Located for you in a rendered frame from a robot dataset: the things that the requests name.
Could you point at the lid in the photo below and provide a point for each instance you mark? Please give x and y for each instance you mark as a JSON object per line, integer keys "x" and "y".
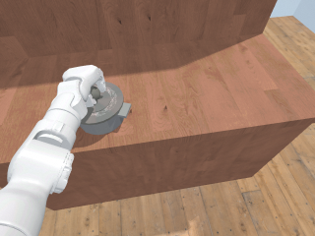
{"x": 107, "y": 106}

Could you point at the table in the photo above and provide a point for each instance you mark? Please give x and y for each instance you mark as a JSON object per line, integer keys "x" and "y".
{"x": 212, "y": 99}

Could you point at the left robot forearm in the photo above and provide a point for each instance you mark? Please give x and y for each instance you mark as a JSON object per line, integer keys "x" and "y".
{"x": 62, "y": 119}

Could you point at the robot left upper arm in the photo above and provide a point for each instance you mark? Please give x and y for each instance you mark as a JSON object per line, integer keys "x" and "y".
{"x": 42, "y": 169}

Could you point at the pot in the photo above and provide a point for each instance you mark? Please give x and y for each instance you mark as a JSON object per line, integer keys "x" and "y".
{"x": 110, "y": 125}

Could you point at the knob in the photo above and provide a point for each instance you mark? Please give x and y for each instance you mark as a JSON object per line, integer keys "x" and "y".
{"x": 95, "y": 92}

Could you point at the robot left hand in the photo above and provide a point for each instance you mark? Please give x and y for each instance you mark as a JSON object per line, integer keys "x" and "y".
{"x": 93, "y": 75}

